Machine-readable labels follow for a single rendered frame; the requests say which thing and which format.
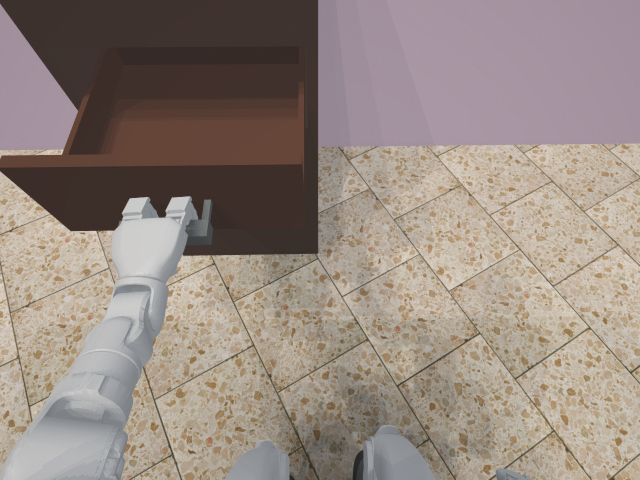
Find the robot thigh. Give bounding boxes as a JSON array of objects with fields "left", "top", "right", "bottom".
[
  {"left": 224, "top": 447, "right": 290, "bottom": 480},
  {"left": 363, "top": 434, "right": 436, "bottom": 480}
]

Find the robot left hand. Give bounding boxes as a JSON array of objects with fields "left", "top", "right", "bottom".
[{"left": 111, "top": 196, "right": 199, "bottom": 284}]

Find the robot left upper arm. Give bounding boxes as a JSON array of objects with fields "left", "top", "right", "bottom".
[{"left": 8, "top": 416, "right": 128, "bottom": 480}]

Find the robot left thigh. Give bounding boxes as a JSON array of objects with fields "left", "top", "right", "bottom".
[{"left": 224, "top": 447, "right": 290, "bottom": 480}]

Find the left robot forearm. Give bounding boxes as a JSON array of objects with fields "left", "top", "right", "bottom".
[{"left": 0, "top": 276, "right": 169, "bottom": 480}]

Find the handle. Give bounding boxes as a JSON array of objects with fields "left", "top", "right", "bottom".
[{"left": 118, "top": 200, "right": 213, "bottom": 245}]

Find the cabinet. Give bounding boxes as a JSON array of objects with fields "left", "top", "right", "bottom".
[{"left": 0, "top": 0, "right": 318, "bottom": 256}]

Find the drawer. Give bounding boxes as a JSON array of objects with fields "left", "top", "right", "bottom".
[{"left": 0, "top": 46, "right": 306, "bottom": 231}]

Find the robot right thigh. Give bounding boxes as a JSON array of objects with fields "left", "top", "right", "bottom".
[{"left": 363, "top": 434, "right": 436, "bottom": 480}]

